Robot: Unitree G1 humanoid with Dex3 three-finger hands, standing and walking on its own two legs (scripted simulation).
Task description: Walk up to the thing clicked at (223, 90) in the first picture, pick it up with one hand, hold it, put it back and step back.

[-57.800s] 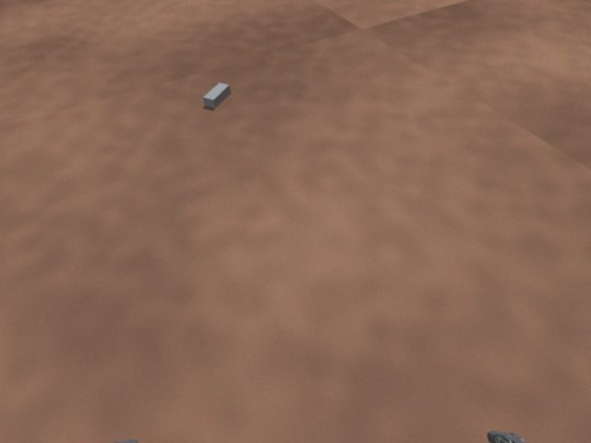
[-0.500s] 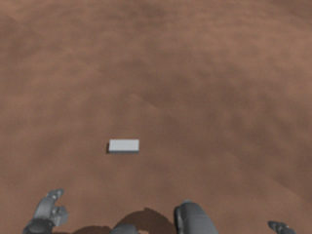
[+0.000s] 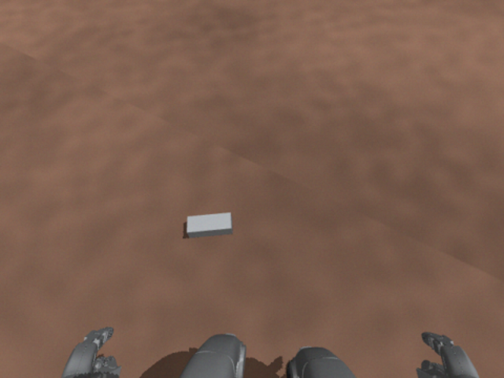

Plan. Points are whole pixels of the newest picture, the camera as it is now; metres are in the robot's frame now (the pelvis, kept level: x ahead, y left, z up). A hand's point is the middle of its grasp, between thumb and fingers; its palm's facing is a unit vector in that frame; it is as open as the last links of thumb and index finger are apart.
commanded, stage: step back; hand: left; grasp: from above
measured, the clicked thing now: (210, 225) +0.68 +0.24 -0.73
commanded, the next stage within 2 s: none
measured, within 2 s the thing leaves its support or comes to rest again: neither
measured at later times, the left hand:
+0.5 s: hand out of the picture -0.08 +0.28 -0.15, palm faces +0.01 -0.93 -0.36, open 7.4 cm
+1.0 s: hand out of the picture -0.19 +0.20 -0.13, palm faces +0.02 -0.90 -0.45, open 7.4 cm
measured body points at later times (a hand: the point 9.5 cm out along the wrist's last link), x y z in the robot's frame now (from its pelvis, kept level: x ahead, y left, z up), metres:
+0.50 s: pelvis -0.15 +0.00 +0.01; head -0.10 +0.04 +0.45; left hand -0.08 +0.33 -0.13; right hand -0.04 -0.31 -0.09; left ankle -0.09 +0.12 -0.73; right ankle -0.20 -0.17 -0.62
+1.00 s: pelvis -0.32 -0.07 +0.00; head -0.25 -0.09 +0.44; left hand -0.20 +0.25 -0.10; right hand -0.24 -0.38 -0.14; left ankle -0.36 +0.05 -0.69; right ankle -0.26 -0.16 -0.73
